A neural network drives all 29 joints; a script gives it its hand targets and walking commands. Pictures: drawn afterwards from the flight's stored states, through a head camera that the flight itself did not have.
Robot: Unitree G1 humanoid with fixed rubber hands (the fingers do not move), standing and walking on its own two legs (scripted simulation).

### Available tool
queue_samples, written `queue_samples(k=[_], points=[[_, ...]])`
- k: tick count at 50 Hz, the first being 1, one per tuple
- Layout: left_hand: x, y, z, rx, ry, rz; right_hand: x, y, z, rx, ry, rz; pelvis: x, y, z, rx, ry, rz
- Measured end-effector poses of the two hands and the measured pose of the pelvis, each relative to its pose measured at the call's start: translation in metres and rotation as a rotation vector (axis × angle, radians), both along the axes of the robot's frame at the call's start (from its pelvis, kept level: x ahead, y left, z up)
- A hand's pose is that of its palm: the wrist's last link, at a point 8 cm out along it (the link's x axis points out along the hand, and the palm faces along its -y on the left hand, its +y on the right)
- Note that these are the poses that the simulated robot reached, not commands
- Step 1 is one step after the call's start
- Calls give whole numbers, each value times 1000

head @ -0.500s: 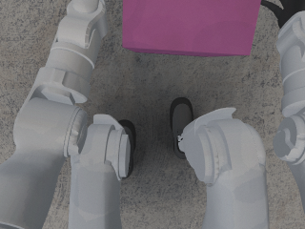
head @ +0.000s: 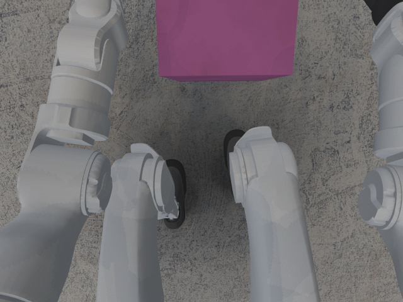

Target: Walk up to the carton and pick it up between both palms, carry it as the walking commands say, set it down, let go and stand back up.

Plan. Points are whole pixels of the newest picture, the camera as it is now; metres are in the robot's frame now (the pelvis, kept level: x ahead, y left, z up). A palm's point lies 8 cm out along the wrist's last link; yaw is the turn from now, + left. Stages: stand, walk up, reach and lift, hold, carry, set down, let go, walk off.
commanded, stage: set down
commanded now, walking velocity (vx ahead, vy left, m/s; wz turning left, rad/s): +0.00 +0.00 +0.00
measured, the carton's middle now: (222, 26) +0.53 -0.10 -0.31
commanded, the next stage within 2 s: let go in 0.92 s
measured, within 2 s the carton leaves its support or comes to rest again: neither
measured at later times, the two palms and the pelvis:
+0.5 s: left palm out of the picture +0.57 +0.07 +0.01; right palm out of the picture +0.49 -0.32 +0.01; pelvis +0.00 +0.00 +0.13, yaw -2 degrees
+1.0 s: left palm out of the picture +0.57 +0.07 +0.12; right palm out of the picture +0.48 -0.33 +0.11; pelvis +0.03 -0.01 +0.23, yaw -2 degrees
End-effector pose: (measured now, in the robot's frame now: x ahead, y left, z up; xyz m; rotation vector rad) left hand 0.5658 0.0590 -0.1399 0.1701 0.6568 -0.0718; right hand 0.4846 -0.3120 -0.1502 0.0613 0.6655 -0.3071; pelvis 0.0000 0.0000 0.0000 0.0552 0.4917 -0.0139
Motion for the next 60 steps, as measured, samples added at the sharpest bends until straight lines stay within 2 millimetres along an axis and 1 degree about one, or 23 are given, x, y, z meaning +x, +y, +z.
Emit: queue_samples(k=[10,16,24,29,33,37,40,45,49,52,55,60], points=[[-2,12,55,12,13,13,2,-7,63,-2,-11,0,-2,0,54,0,6,-12],[0,10,92,2,14,3,4,-7,100,-10,3,15,-1,-1,86,1,-3,-20],[7,10,145,11,4,-4,9,-11,150,-11,-16,10,3,-2,127,-1,-20,-28],[7,12,175,20,0,-2,6,-14,181,-21,-25,10,8,-3,154,1,-36,-36],[5,11,198,14,9,-7,2,-17,201,-20,-5,8,12,-4,177,-2,-50,-40],[4,9,220,16,4,-13,0,-16,225,-23,-11,14,16,-5,198,-2,-68,-49],[3,8,237,22,0,-19,0,-17,239,-24,-12,13,18,-6,212,-7,-81,-48],[4,9,253,18,11,0,1,-17,255,-33,4,12,23,-8,225,-6,-50,-46],[2,12,261,19,15,15,1,-14,263,-40,16,36,29,-10,230,-5,3,-35],[-4,15,265,28,16,23,-3,-13,266,-56,40,64,34,-13,235,-6,21,-31],[-20,23,270,57,6,31,-14,-9,270,-88,60,126,39,-15,245,-8,-18,-32],[-64,43,276,91,55,55,-50,-2,275,-96,134,204,52,-17,266,-16,-103,-33]])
